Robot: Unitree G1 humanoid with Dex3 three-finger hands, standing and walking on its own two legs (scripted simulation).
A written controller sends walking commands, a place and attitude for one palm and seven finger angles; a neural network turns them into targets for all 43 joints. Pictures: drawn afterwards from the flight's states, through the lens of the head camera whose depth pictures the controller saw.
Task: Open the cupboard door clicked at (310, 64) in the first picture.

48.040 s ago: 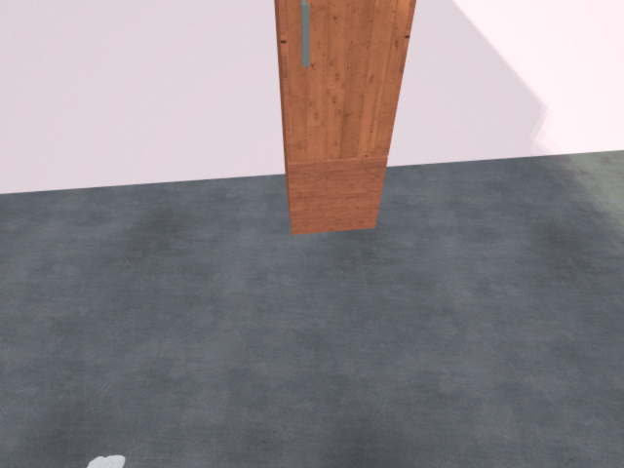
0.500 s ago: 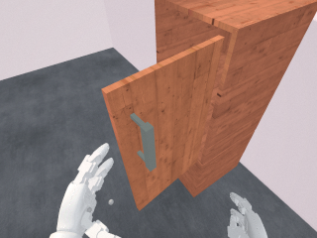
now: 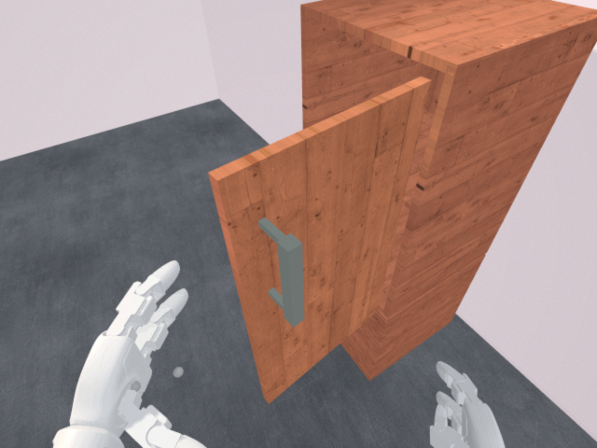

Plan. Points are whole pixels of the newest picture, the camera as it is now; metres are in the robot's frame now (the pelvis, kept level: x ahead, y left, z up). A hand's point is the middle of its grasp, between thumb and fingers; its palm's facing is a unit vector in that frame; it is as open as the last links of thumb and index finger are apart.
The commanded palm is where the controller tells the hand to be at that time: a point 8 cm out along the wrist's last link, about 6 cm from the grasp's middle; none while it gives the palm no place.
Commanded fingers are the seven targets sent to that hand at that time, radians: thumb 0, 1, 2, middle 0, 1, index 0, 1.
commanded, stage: draw the hand back to the body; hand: left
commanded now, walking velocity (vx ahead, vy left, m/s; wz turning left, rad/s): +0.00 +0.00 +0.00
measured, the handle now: (281, 274) +0.30 +0.05 +0.11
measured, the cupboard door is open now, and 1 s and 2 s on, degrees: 97 97 97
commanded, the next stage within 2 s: step back with the hand held close in 1.24 s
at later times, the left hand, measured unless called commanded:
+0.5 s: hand (98, 348) +0.18 +0.22 +0.15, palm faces +0.29 -0.89 -0.35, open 13.4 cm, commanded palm +0.14 +0.26 +0.17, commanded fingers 0.00 0.31 0.64 -0.18 -0.30 -0.18 -0.30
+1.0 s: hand (40, 312) +0.20 +0.27 +0.18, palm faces +0.46 -0.80 -0.39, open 7.9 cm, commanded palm +0.15 +0.30 +0.19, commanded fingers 0.00 0.90 0.90 -0.20 -0.30 -0.20 -0.30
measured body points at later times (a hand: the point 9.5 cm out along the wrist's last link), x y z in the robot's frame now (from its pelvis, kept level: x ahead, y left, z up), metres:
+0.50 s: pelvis +0.00 +0.01 +0.02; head -0.01 -0.01 +0.47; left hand +0.16 +0.26 +0.17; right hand +0.19 -0.20 -0.06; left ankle -0.03 +0.10 -0.72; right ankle +0.01 -0.10 -0.72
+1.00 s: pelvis +0.01 +0.01 +0.03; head -0.01 -0.01 +0.48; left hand +0.17 +0.31 +0.20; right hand +0.19 -0.21 -0.06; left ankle -0.03 +0.10 -0.72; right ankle +0.01 -0.10 -0.72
